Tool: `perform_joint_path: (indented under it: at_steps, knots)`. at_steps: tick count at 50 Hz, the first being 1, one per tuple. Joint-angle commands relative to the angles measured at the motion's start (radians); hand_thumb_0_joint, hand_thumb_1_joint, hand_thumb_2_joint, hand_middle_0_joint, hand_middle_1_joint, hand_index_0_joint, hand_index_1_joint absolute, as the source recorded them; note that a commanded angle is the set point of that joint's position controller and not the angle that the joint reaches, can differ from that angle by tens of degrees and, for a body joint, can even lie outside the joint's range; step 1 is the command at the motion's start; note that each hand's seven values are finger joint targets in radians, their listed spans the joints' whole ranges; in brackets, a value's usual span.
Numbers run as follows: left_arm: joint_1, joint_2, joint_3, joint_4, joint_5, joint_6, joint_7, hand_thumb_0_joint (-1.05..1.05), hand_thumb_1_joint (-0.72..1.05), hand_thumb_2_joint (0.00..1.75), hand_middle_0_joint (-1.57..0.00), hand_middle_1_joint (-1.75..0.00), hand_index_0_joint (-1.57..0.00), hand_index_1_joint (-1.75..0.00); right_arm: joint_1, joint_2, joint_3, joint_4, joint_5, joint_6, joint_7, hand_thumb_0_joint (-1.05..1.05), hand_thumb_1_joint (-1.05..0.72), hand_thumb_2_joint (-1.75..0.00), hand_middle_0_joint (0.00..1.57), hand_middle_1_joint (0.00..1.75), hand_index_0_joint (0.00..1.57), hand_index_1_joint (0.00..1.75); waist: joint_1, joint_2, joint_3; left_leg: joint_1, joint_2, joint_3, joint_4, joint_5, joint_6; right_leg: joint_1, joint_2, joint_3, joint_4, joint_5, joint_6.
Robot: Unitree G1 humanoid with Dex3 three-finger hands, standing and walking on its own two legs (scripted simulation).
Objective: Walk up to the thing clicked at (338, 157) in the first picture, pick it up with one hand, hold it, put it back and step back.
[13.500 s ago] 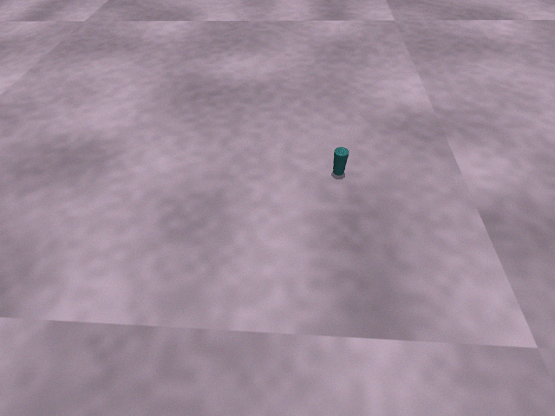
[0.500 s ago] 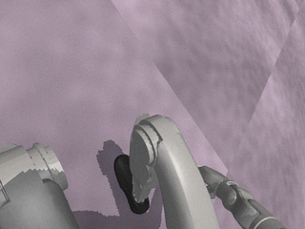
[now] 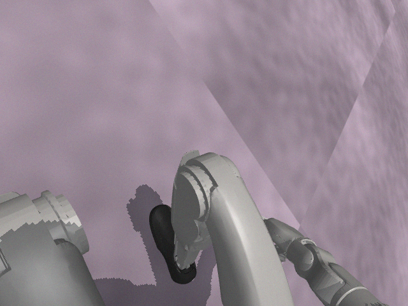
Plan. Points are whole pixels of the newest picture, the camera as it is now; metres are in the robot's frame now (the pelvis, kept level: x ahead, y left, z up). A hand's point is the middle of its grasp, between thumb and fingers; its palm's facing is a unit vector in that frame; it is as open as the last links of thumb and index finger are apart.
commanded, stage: settle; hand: left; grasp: from the side
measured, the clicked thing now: out of the picture +0.44 +0.36 -0.22
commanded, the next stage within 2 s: lift in 1.96 s
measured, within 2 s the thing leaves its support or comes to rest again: leaves its support in 0.20 s
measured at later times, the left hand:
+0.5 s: hand out of the picture +0.43 +0.38 -0.10, palm faces +0.52 -0.86 -0.03, open 9.9 cm
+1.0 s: hand out of the picture +0.40 +0.39 -0.02, palm faces +0.51 -0.86 -0.08, open 9.9 cm
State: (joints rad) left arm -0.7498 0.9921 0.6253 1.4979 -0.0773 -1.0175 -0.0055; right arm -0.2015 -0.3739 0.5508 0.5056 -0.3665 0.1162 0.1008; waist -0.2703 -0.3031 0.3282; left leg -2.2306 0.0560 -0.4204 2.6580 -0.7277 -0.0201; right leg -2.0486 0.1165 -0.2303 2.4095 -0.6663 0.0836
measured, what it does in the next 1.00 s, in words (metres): stands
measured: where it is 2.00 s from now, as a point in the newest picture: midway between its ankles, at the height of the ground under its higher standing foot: (127, 286)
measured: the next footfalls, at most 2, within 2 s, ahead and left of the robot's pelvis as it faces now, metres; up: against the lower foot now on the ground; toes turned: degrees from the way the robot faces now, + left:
none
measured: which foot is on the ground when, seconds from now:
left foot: down 0.00-1.00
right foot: down 0.00-1.00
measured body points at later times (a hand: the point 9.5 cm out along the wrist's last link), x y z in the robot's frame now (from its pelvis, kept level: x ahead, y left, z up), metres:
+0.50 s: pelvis +0.00 -0.01 +0.01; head +0.22 +0.18 +0.36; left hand +0.39 +0.42 -0.10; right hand +0.18 -0.25 -0.04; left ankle +0.07 +0.13 -0.25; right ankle +0.13 -0.13 -0.25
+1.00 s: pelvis +0.02 -0.02 +0.04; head +0.22 +0.12 +0.42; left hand +0.37 +0.43 -0.01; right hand +0.19 -0.25 -0.05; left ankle +0.07 +0.13 -0.25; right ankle +0.13 -0.13 -0.25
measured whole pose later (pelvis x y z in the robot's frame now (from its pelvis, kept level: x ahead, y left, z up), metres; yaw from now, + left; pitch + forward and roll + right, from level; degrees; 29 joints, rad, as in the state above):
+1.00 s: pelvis +0.02 -0.02 +0.04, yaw +8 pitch +28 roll -11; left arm -0.63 0.65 0.57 0.92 -0.11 -0.59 -0.14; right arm 0.05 -0.30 0.19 0.61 -0.14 0.10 0.09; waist -0.15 -0.07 0.02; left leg -2.26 0.05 -0.23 2.44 -0.69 -0.03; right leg -2.12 0.02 -0.12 2.33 -0.72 0.05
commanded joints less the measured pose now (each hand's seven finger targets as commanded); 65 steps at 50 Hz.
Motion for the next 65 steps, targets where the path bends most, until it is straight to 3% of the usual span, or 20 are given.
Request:
perform_joint_path:
  at_steps: [1,5,7,8,15,19,21,23,26,28,33,36,37,43,45,48,54,55,59,65]
  knots:
    - [-0.22,0.244,0.008,-0.193,0.005,-0.079,-0.008,0.0,0.32,1.27,-1.19,-1.36,-1.2,-1.37,0.052,-0.361,-0.118,0.004,-0.004,0.021,-0.018,0.0,-0.9,-0.9,0.2,0.3,0.2,0.3,-0.103,0.68,-0.608,0.466,0.076,0.105,-0.322,0.236,-0.014,0.266,0.021,-0.133,-0.148,0.257,-0.083]
    - [-0.232,0.228,0.021,-0.259,-0.005,-0.072,-0.008,0.0,0.28,1.29,-1.22,-1.39,-1.22,-1.4,0.061,-0.362,-0.129,0.004,-0.001,0.021,-0.015,0.0,-0.91,-0.9,0.2,0.3,0.2,0.3,-0.094,0.69,-0.632,0.491,0.076,0.104,-0.33,0.241,-0.016,0.264,0.018,-0.131,-0.149,0.258,-0.082]
    - [-0.243,0.295,0.068,-0.323,-0.007,-0.067,-0.004,0.0,0.28,1.28,-1.22,-1.38,-1.22,-1.39,0.068,-0.364,-0.139,0.009,0.003,0.019,-0.017,0.0,-0.91,-0.9,0.2,0.3,0.2,0.3,-0.07,0.715,-0.675,0.503,0.073,0.118,-0.32,0.265,-0.013,0.283,0.018,-0.117,-0.151,0.277,-0.084]
    - [-0.252,0.251,0.044,-0.336,-0.014,-0.062,-0.009,0.0,0.26,1.29,-1.22,-1.39,-1.23,-1.4,0.072,-0.356,-0.138,0.009,0.004,0.018,-0.014,0.0,-0.91,-0.9,0.2,0.3,0.2,0.3,-0.081,0.711,-0.686,0.504,0.073,0.119,-0.317,0.262,-0.013,0.287,0.018,-0.118,-0.153,0.279,-0.082]
    - [-0.236,0.252,0.054,-0.498,0.01,0.007,-0.024,0.0,0.26,1.3,-1.25,-1.42,-1.26,-1.43,0.124,-0.343,-0.2,0.009,0.025,0.018,-0.015,0.0,-0.91,-0.9,0.2,0.3,0.2,0.3,-0.035,0.781,-0.775,0.55,0.065,0.147,-0.353,0.289,-0.02,0.286,0.006,-0.09,-0.162,0.295,-0.094]
    - [-0.213,0.151,0.015,-0.556,-0.018,0.079,-0.057,0.0,0.2,1.28,-1.26,-1.43,-1.27,-1.44,0.172,-0.326,-0.24,0.021,0.055,0.015,-0.014,0.0,-0.91,-0.9,0.2,0.3,0.2,0.3,-0.022,0.757,-0.811,0.524,0.057,0.165,-0.368,0.28,-0.015,0.278,0.001,-0.073,-0.178,0.295,-0.097]
    - [-0.177,0.142,0.026,-0.581,-0.025,0.119,-0.066,0.0,0.23,1.28,-1.26,-1.42,-1.28,-1.43,0.19,-0.322,-0.264,0.022,0.072,0.012,-0.015,0.0,-0.9,-0.9,0.2,0.3,0.2,0.3,0.008,0.755,-0.82,0.519,0.052,0.173,-0.383,0.285,-0.014,0.261,-0.002,-0.068,-0.181,0.293,-0.099]
    - [-0.147,0.062,-0.026,-0.589,-0.03,0.154,-0.082,0.0,0.23,1.29,-1.28,-1.44,-1.29,-1.44,0.2,-0.307,-0.284,0.024,0.093,0.011,-0.01,0.0,-0.9,-0.9,0.2,0.3,0.2,0.3,0.011,0.738,-0.787,0.479,0.045,0.179,-0.407,0.223,-0.009,0.211,-0.009,-0.069,-0.183,0.24,-0.105]
    - [-0.153,0.064,-0.01,-0.67,-0.038,0.199,-0.09,0.0,0.24,1.27,-1.26,-1.42,-1.28,-1.42,0.228,-0.29,-0.32,0.017,0.121,0.005,-0.011,0.0,-0.89,-0.9,0.2,0.3,0.2,0.3,0.039,0.709,-0.831,0.458,0.037,0.196,-0.417,0.2,-0.001,0.21,-0.012,-0.052,-0.197,0.224,-0.106]
    - [-0.162,0.004,-0.039,-0.679,-0.055,0.226,-0.103,0.0,0.21,1.27,-1.27,-1.43,-1.29,-1.43,0.259,-0.271,-0.337,0.038,0.141,0.003,-0.011,0.0,-0.89,-0.9,0.2,0.3,0.2,0.3,0.03,0.668,-0.81,0.42,0.033,0.203,-0.425,0.146,0.008,0.185,-0.016,-0.045,-0.212,0.186,-0.106]
    - [-0.226,0.027,-0.026,-0.768,-0.049,0.259,-0.098,0.0,0.22,1.25,-1.23,-1.4,-1.25,-1.4,0.281,-0.252,-0.379,0.043,0.172,-0.005,-0.014,0.0,-0.88,-0.89,0.2,0.3,0.2,0.3,0.063,0.653,-0.838,0.415,0.021,0.22,-0.459,0.073,0.017,0.146,-0.025,-0.022,-0.236,0.118,-0.112]
    - [-0.185,-0.047,-0.061,-0.75,-0.047,0.28,-0.109,0.0,0.21,1.25,-1.23,-1.4,-1.25,-1.4,0.293,-0.237,-0.398,0.042,0.188,-0.007,-0.014,0.0,-0.88,-0.89,0.2,0.3,0.2,0.3,0.07,0.655,-0.845,0.449,0.019,0.219,-0.499,0.062,0.011,0.111,-0.038,-0.016,-0.233,0.101,-0.117]
    - [-0.213,-0.002,-0.04,-0.799,-0.042,0.28,-0.108,0.0,0.21,1.25,-1.23,-1.4,-1.25,-1.4,0.297,-0.238,-0.408,0.044,0.192,-0.009,-0.017,0.0,-0.88,-0.89,0.2,0.3,0.2,0.3,0.086,0.682,-0.878,0.474,0.018,0.222,-0.506,0.065,0.009,0.103,-0.039,-0.008,-0.231,0.099,-0.121]
    - [-0.202,-0.055,-0.043,-0.807,-0.063,0.316,-0.129,0.0,0.2,1.27,-1.23,-1.4,-1.25,-1.4,0.339,-0.218,-0.442,0.054,0.217,-0.013,-0.027,0.0,-0.88,-0.89,0.2,0.3,0.2,0.3,0.098,0.685,-0.953,0.531,0.009,0.248,-0.526,0.13,0.009,0.116,-0.053,0.02,-0.255,0.138,-0.123]
    - [-0.242,-0.007,-0.006,-0.863,-0.067,0.314,-0.123,0.0,0.22,1.26,-1.22,-1.39,-1.24,-1.39,0.359,-0.209,-0.449,0.069,0.222,-0.014,-0.031,0.0,-0.87,-0.89,0.2,0.3,0.2,0.3,0.115,0.685,-0.98,0.516,0.002,0.268,-0.52,0.149,0.013,0.149,-0.055,0.034,-0.267,0.146,-0.121]
    - [-0.223,-0.036,-0.015,-0.86,-0.068,0.329,-0.135,0.0,0.18,1.27,-1.23,-1.41,-1.25,-1.41,0.384,-0.191,-0.46,0.086,0.225,-0.014,-0.034,0.0,-0.88,-0.89,0.2,0.3,0.2,0.3,0.115,0.667,-1.034,0.53,0.002,0.28,-0.504,0.215,0.019,0.188,-0.056,0.05,-0.274,0.197,-0.118]
    - [-0.159,-0.103,-0.017,-0.732,-0.074,0.363,-0.16,0.0,0.15,1.27,-1.2,-1.38,-1.21,-1.39,0.391,-0.177,-0.476,0.088,0.24,-0.023,-0.042,0.0,-0.87,-0.89,0.2,0.3,0.2,0.3,0.105,0.557,-0.988,0.448,-0.004,0.3,-0.513,0.208,0.033,0.232,-0.061,0.06,-0.313,0.194,-0.108]
    - [-0.214,-0.045,0.024,-0.821,-0.074,0.355,-0.157,0.0,0.15,1.27,-1.19,-1.37,-1.2,-1.38,0.409,-0.176,-0.485,0.102,0.24,-0.024,-0.043,0.0,-0.87,-0.89,0.2,0.3,0.2,0.3,0.131,0.56,-1.032,0.465,-0.003,0.308,-0.507,0.229,0.032,0.254,-0.06,0.069,-0.314,0.211,-0.107]
    - [-0.178,-0.082,0.022,-0.77,-0.073,0.377,-0.169,0.0,0.1,1.25,-1.19,-1.36,-1.2,-1.37,0.415,-0.171,-0.497,0.097,0.246,-0.024,-0.044,0.0,-0.89,-0.9,0.2,0.3,0.2,0.3,0.142,0.56,-1.078,0.495,-0.004,0.314,-0.521,0.255,0.034,0.268,-0.066,0.073,-0.317,0.222,-0.107]
    - [-0.216,-0.062,0.04,-0.809,-0.064,0.392,-0.165,0.0,0.13,1.25,-1.18,-1.35,-1.19,-1.36,0.425,-0.158,-0.516,0.102,0.255,-0.03,-0.053,0.0,-0.88,-0.9,0.2,0.3,0.2,0.3,0.156,0.553,-1.106,0.502,-0.002,0.326,-0.535,0.256,0.038,0.283,-0.065,0.093,-0.341,0.216,-0.105]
